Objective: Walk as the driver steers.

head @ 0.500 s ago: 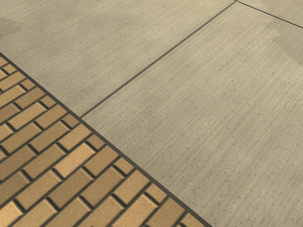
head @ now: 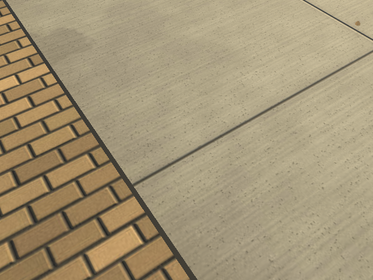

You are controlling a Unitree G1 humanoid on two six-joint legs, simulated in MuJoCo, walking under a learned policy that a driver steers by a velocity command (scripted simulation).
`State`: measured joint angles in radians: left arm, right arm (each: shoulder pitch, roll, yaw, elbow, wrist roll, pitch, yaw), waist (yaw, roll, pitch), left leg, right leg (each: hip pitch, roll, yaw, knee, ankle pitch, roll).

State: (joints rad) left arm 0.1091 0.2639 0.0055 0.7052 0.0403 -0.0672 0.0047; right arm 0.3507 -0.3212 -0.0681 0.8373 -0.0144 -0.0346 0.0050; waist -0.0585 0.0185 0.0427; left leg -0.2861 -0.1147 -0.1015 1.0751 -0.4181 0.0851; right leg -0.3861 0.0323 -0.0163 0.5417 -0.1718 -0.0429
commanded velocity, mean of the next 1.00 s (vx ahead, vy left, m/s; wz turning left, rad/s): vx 0.50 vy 0.00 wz -0.22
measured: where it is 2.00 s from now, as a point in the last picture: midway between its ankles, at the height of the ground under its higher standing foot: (205, 161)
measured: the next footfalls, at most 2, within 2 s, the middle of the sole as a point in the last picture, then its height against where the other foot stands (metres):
left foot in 0.42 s outside the picture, level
right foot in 1.04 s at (216, 249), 0.10 m lower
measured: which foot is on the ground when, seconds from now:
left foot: up 0.00-0.40, down 0.42-1.00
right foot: down 0.00-0.42, up 0.44-1.00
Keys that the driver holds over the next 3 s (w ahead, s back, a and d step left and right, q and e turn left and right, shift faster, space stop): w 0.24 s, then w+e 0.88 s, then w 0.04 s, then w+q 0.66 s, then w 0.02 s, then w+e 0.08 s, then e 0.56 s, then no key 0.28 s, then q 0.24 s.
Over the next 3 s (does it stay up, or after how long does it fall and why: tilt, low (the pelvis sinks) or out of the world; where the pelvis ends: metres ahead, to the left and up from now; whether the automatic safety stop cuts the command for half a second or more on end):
stays up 1.15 -0.10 -0.09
